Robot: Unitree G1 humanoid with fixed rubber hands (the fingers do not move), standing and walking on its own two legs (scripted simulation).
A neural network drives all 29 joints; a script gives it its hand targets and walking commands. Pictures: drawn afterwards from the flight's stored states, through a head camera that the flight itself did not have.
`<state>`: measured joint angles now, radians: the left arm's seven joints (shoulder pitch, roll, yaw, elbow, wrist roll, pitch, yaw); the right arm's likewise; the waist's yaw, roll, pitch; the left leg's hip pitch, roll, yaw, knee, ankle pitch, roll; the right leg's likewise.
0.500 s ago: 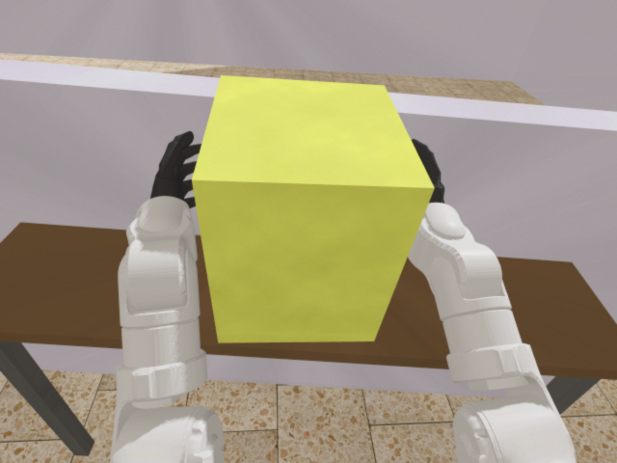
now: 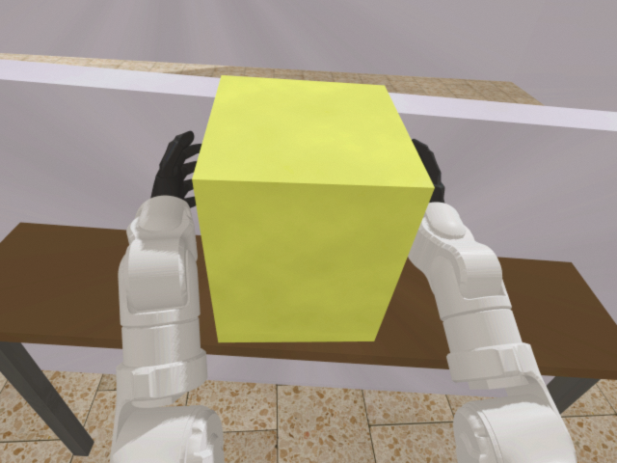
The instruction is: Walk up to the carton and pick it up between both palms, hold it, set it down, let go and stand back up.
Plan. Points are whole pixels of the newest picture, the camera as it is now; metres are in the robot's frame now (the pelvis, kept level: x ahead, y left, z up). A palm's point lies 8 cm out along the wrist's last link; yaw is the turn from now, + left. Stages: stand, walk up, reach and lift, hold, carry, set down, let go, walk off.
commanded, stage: hold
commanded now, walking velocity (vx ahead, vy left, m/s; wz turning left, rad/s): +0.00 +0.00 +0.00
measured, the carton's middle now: (301, 214) +0.37 +0.00 +0.19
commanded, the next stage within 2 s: set down in 0.10 s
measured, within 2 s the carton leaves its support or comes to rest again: neither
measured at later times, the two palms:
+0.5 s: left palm (182, 219) +0.37 +0.15 +0.18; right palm (409, 236) +0.36 -0.14 +0.16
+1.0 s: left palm (195, 228) +0.39 +0.14 +0.15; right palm (408, 239) +0.38 -0.15 +0.14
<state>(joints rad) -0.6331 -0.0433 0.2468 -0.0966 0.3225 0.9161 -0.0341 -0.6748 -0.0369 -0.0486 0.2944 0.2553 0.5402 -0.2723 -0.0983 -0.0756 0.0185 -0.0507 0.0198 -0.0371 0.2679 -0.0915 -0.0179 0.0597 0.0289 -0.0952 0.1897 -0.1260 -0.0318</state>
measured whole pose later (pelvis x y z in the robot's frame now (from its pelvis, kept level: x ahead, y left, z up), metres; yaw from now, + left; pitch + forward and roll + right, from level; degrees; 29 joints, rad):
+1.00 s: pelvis +0.03 -0.01 +0.00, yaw +0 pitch -8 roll +0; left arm -0.53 -0.07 0.25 0.18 0.31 0.44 -0.03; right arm -0.53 0.03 -0.09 0.54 0.05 0.06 -0.21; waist -0.05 -0.10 0.10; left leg 0.05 0.02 -0.04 0.19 -0.10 -0.03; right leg 0.14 0.03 -0.10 0.15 -0.15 -0.04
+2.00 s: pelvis +0.03 -0.01 +0.00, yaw +2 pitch +4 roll +0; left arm -0.69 -0.08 0.43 0.77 0.32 0.08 -0.01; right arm -0.68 0.10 -0.43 0.85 -0.26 -0.07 -0.12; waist -0.06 -0.02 -0.07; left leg -0.18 0.01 -0.06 0.17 -0.05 -0.03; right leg -0.08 0.03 -0.12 0.13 -0.12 -0.04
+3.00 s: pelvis +0.03 +0.00 +0.00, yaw +0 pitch +12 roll +0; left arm -0.76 -0.08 0.51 0.93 0.38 -0.09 0.00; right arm -0.70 0.13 -0.61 0.83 -0.48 -0.16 -0.07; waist -0.04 0.01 -0.09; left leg -0.33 0.01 -0.04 0.14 -0.01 -0.01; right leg -0.24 0.02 -0.10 0.12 -0.08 -0.03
